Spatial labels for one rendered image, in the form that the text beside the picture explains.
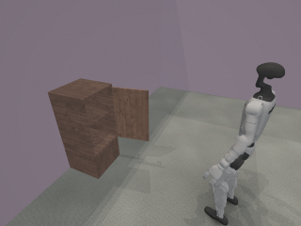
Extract left robot hand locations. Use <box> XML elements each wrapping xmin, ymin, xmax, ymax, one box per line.
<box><xmin>203</xmin><ymin>165</ymin><xmax>224</xmax><ymax>186</ymax></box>

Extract right robot foot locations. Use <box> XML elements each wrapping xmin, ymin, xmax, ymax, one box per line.
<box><xmin>227</xmin><ymin>193</ymin><xmax>238</xmax><ymax>205</ymax></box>

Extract left robot upper arm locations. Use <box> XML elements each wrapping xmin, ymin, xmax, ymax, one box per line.
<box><xmin>236</xmin><ymin>101</ymin><xmax>263</xmax><ymax>147</ymax></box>

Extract robot left thigh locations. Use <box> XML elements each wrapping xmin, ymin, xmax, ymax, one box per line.
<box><xmin>214</xmin><ymin>153</ymin><xmax>245</xmax><ymax>194</ymax></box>

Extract robot left forearm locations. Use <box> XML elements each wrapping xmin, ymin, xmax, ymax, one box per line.
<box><xmin>217</xmin><ymin>136</ymin><xmax>248</xmax><ymax>170</ymax></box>

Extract cupboard door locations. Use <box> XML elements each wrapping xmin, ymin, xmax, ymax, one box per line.
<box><xmin>112</xmin><ymin>87</ymin><xmax>150</xmax><ymax>141</ymax></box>

